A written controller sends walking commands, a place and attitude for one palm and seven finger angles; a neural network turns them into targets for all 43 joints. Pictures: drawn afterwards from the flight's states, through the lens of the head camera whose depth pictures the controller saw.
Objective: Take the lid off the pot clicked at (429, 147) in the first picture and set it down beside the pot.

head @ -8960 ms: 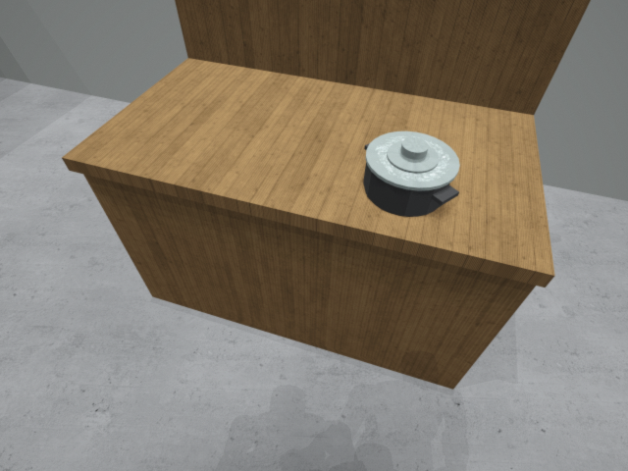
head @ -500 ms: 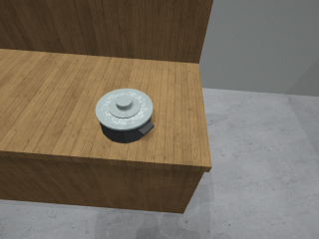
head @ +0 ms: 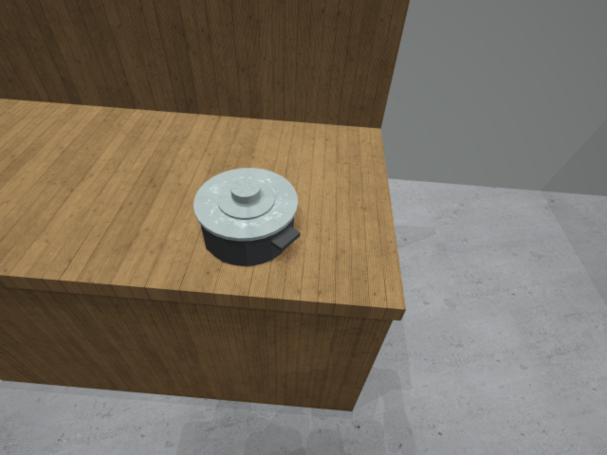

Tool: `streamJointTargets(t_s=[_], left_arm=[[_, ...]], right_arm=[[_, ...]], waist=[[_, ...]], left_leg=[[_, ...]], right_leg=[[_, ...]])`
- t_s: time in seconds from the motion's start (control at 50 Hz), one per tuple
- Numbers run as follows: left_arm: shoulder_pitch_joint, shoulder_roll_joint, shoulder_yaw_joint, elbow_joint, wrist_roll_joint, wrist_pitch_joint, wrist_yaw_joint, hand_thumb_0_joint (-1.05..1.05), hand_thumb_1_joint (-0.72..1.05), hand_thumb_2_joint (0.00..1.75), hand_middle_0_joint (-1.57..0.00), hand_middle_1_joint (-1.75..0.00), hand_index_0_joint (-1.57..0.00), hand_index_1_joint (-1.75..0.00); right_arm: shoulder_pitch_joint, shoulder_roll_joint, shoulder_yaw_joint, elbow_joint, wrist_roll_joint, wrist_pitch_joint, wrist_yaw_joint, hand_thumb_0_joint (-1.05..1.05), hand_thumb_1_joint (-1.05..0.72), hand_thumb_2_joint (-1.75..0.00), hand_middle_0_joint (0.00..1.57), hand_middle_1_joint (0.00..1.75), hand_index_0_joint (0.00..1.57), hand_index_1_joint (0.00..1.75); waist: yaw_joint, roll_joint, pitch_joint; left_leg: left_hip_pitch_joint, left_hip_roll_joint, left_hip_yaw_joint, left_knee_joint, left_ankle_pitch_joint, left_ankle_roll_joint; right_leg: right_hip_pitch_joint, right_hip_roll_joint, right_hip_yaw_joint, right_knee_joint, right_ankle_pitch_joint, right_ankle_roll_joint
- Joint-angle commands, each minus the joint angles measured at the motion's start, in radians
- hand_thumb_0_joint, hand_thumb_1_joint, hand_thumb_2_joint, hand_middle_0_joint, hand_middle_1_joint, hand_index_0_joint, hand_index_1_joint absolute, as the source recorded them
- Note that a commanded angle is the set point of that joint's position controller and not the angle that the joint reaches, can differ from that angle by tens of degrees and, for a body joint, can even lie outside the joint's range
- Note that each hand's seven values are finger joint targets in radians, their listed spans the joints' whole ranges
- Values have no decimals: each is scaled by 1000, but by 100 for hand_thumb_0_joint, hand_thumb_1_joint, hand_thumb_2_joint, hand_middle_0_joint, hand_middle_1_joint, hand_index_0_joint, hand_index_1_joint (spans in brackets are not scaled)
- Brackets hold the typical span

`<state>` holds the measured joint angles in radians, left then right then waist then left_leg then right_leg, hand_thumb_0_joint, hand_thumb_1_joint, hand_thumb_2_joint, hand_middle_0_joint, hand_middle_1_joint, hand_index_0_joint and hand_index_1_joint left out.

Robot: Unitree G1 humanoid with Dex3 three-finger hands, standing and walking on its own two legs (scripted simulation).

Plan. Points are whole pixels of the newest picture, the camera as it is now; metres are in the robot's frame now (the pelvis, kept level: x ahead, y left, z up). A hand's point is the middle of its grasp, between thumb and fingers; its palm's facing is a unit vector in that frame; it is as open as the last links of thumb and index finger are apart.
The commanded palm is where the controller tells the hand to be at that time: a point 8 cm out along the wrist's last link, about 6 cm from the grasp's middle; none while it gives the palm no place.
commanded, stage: look again from close up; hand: left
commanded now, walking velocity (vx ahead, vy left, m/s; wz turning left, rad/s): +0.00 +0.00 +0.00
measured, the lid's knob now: (245, 190) +0.56 +0.14 +0.02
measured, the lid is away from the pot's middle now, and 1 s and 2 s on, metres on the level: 0.00 0.00 0.00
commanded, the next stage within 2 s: shuffle to correct the standing spot in 0.90 s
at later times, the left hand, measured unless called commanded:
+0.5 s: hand out of the picture -0.03 +0.18 -0.18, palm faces +0.00 -0.99 -0.15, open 7.4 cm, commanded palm none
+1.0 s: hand out of the picture -0.02 +0.18 -0.17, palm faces -0.01 -0.99 -0.15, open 7.4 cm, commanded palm none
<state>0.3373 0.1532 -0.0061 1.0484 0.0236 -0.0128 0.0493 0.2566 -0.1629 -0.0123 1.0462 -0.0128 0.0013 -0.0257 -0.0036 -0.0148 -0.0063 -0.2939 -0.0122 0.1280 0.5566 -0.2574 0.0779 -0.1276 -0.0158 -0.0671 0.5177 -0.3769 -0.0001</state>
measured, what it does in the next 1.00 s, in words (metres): stands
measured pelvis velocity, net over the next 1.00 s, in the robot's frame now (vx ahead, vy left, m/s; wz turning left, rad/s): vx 0.01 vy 0.02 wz -0.03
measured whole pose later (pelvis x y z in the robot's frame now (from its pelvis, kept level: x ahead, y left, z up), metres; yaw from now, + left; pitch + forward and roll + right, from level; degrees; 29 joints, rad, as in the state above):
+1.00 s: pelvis +0.01 +0.02 +0.01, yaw -2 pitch +0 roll +0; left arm 0.36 0.15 -0.02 1.08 0.02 -0.01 0.04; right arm 0.28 -0.14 0.00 1.13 0.00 -0.02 -0.03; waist 0.00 -0.05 0.01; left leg -0.23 -0.06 0.17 0.40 -0.19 0.11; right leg -0.10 -0.05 -0.03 0.41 -0.32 0.04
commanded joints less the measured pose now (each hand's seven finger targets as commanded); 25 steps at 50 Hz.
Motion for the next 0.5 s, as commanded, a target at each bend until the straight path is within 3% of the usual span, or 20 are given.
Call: streamJointTargets(t_s=[0.0, 0.08, 0.14, 0.48], left_arm=[[86, 88, 10, -39, 0, -10, 6, 0, 90, 90, -20, -30, -20, -30], [92, 96, 9, -52, -1, -11, 5, 0, 90, 90, -20, -30, -20, -30], [103, 96, 8, -53, -1, -7, 4, 0, 90, 90, -20, -30, -20, -30], [145, 77, -1, -7, -2, -7, 4, 0, 90, 90, -20, -30, -20, -30]], right_arm=[[38, -95, -10, -43, 1, -13, 7, 0, -90, -90, 20, 30, 20, 30], [36, -102, -8, -42, 3, -19, 7, 0, -90, -90, 20, 30, 20, 30], [33, -107, -6, -40, 5, -21, 6, 0, -90, -90, 20, 30, 20, 30], [64, -96, -2, 23, 12, -33, 3, 0, -90, -90, 20, 30, 20, 30]], waist=[[1, -24, 108], [3, 9, 68], [7, 29, 80], [12, 14, 50]], left_leg=[[40, 112, -183, -149, -21, -28], [75, 119, -186, -151, 37, -24], [72, 128, -196, -179, 9, -21], [148, 144, -201, -237, 99, -17]], right_leg=[[-167, -86, 118, -141, 73, -58], [-145, -86, 112, -135, 125, -51], [-144, -79, 98, -136, 110, -45], [-119, -88, 76, -149, 156, -26]])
